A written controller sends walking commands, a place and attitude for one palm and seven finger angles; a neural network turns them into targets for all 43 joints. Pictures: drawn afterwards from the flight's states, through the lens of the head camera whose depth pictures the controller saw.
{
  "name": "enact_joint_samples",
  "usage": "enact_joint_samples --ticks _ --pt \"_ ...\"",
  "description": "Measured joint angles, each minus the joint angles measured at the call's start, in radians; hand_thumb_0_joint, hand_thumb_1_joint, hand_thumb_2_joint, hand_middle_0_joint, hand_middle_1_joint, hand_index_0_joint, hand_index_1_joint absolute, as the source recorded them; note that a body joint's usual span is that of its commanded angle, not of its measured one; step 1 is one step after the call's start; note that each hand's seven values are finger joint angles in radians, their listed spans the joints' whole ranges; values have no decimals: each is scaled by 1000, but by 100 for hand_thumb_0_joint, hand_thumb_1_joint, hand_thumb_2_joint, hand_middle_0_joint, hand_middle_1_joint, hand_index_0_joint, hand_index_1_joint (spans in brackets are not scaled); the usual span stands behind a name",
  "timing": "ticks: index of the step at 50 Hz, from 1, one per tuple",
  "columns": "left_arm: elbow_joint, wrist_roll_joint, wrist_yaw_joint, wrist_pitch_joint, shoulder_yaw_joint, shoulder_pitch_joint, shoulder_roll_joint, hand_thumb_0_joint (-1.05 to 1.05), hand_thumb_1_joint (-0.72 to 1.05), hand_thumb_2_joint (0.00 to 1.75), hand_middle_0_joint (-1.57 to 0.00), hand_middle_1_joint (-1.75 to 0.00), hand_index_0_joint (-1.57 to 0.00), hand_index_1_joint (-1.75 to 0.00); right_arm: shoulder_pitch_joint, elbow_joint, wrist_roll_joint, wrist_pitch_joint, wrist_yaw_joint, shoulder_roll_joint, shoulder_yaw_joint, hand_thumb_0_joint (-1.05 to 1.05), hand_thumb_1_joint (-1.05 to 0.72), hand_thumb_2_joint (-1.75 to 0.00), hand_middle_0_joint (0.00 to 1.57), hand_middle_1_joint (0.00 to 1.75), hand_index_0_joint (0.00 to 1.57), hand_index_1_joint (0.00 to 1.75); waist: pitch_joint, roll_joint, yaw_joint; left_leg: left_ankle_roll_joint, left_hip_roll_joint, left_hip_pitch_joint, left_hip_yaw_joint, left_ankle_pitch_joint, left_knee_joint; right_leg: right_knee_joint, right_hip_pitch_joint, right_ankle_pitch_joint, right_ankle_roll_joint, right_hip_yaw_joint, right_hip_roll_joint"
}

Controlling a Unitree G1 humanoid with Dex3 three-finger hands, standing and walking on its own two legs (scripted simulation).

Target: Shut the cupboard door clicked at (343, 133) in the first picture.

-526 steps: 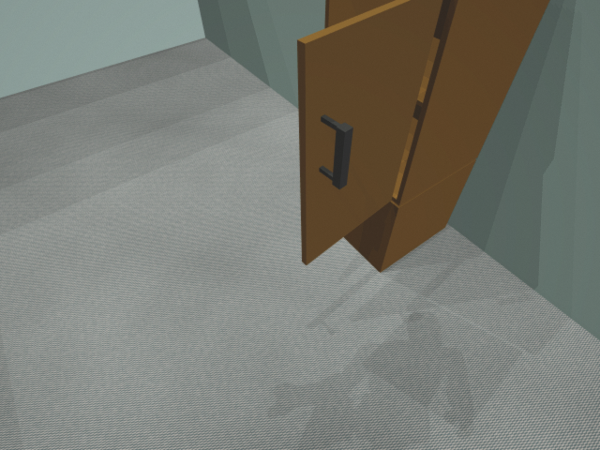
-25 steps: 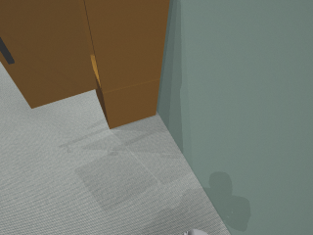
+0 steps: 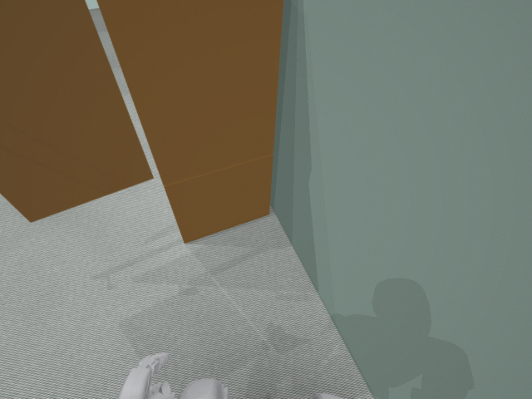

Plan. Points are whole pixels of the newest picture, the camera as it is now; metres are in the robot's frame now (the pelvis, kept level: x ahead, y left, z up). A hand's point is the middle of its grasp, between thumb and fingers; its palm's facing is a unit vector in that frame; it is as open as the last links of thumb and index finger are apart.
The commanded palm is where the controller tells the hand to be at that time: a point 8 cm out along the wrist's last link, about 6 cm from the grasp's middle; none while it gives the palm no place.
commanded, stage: turn to face it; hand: left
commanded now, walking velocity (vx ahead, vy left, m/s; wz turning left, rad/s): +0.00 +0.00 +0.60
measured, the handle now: out of the picture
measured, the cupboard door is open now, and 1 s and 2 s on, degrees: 96 96 96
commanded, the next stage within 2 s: take the last steps up to it in 0.72 s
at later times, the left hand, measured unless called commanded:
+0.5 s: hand out of the picture +0.08 +0.26 -0.16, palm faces +0.27 -0.92 -0.27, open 7.4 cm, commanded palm none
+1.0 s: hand out of the picture +0.02 +0.17 -0.16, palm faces +0.46 -0.86 -0.22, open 7.3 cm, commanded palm none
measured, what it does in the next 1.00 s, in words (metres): steps on the spot, turning left: left foot, then right foot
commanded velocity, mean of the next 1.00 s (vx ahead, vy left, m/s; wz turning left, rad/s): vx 0.06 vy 0.02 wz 0.35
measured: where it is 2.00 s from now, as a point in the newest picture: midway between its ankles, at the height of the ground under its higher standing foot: (225, 371)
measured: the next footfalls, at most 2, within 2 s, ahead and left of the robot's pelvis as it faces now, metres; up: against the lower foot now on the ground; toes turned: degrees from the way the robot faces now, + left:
left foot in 0.18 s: +0.10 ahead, +0.13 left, +0.00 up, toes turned +13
right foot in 0.64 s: +0.14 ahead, -0.10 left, +0.00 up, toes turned +14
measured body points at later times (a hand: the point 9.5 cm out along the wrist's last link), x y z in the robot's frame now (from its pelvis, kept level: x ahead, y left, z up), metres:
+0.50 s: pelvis +0.06 +0.03 +0.01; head +0.10 +0.05 +0.46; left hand +0.06 +0.31 -0.14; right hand +0.23 -0.19 -0.12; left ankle +0.06 +0.12 -0.73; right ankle +0.08 -0.12 -0.67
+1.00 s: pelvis +0.09 -0.01 +0.01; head +0.12 +0.01 +0.46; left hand -0.01 +0.21 -0.14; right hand +0.27 -0.20 -0.13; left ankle +0.02 +0.09 -0.70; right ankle +0.10 -0.11 -0.73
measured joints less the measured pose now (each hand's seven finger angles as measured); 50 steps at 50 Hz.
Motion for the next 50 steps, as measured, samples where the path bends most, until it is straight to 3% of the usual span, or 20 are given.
enact_joint_samples --ticks 4,9,10,12,14,17,25,29,31,32,35,37,39,44,50 --pt "11 0 5 14 22 32 5 -1 93 90 -20 -30 -20 -29 -70 -67 -6 5 14 -23 -15 0 -91 -90 20 30 20 30 -28 -30 13 -16 28 -34 30 58 -158 -24 32 -13 16 -41 -31" --pt "7 5 -9 37 34 77 44 -1 93 90 -20 -30 -20 -30 -139 -143 -11 -7 25 -73 -24 0 -91 -90 20 30 19 30 -51 -46 51 -4 16 75 56 166 -481 77 27 -92 59 -81 -82" --pt "6 2 -12 47 37 88 53 -1 93 90 -20 -30 -20 -30 -150 -158 -14 -15 24 -83 -28 0 -91 -90 20 30 19 30 -60 -43 52 28 8 66 49 183 -483 145 -2 -167 77 -68 -88" --pt "12 2 -11 73 43 96 81 -1 92 90 -20 -30 -20 -29 -177 -181 -18 -27 17 -89 -25 0 -91 -90 20 30 19 30 -60 -52 58 80 -8 46 43 167 -445 334 -81 -284 89 31 -63" --pt "23 4 -8 88 51 95 105 0 92 90 -20 -30 -20 -29 -188 -197 -18 -35 6 -90 -18 0 -91 -90 20 30 20 30 -59 -55 66 96 -23 59 31 172 -472 500 -150 -266 95 107 -32" --pt "24 4 -9 88 53 97 124 0 92 90 -19 -30 -20 -29 -196 -206 -14 -41 -6 -90 -7 0 -91 -90 20 30 20 30 -54 -50 84 91 -42 107 16 216 -563 591 -199 -183 106 158 -14" --pt "5 -2 -7 90 39 109 124 1 91 90 -19 -30 -19 -29 -193 -193 -12 -28 2 -71 10 0 -91 -90 20 30 20 30 -39 -9 97 80 -64 175 -45 269 -678 411 -148 -174 115 185 9" --pt "-2 -6 -7 85 27 105 101 1 91 90 -19 -30 -19 -29 -185 -177 -14 -11 7 -64 6 0 -90 -90 21 30 20 30 -27 17 84 59 -69 167 -79 260 -657 232 -67 -181 100 178 32" --pt "-9 -8 -8 72 20 108 90 1 91 90 -19 -30 -20 -29 -175 -168 -9 -4 8 -62 3 0 -90 -90 21 30 20 30 -25 24 80 44 -76 152 -97 245 -625 80 4 -103 91 170 44" --pt "-14 -5 -6 61 17 114 85 1 91 90 -19 -30 -20 -29 -169 -164 -4 0 10 -63 1 0 -90 -90 21 30 20 30 -29 22 81 34 -82 136 -101 230 -595 10 33 -58 70 170 42" --pt "-10 2 -1 43 6 119 46 1 91 90 -19 -30 -20 -29 -171 -140 0 22 14 -80 -15 0 -91 -90 20 30 20 30 -14 51 74 15 -86 56 -106 34 -344 24 46 -86 9 132 43" --pt "-10 1 2 39 1 130 25 1 91 90 -20 -30 -20 -29 -173 -124 -2 33 16 -86 -22 0 -91 -90 20 30 20 30 -8 48 74 1 -82 11 -83 18 -174 -4 69 -86 -2 117 34" --pt "-5 1 3 35 -4 142 11 1 91 90 -20 -30 -20 -29 -176 -112 -2 35 18 -89 -25 0 -91 -90 20 30 20 30 -5 37 73 -13 -71 -4 -62 32 -102 -41 91 -70 -4 104 25" --pt "22 5 6 22 1 169 14 1 93 90 -20 -30 -20 -30 -187 -92 1 29 16 -82 -20 0 -91 -90 20 30 20 30 -4 -1 87 -30 -52 61 -27 24 -244 -94 126 -50 -6 79 6" --pt "76 11 -11 10 13 214 42 1 92 90 -20 -30 -20 -30 -206 -84 -2 6 23 -70 -7 0 -91 -90 20 30 20 30 -22 -30 118 -10 -49 156 19 33 -448 -96 148 -66 10 45 -8"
